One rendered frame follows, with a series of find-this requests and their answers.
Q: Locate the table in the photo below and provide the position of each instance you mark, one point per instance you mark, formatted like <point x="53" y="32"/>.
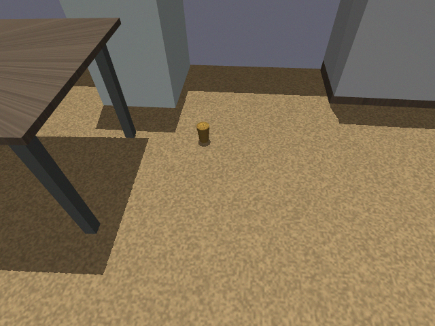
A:
<point x="40" y="61"/>

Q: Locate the cup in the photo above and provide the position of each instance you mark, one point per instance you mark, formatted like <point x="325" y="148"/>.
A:
<point x="203" y="131"/>

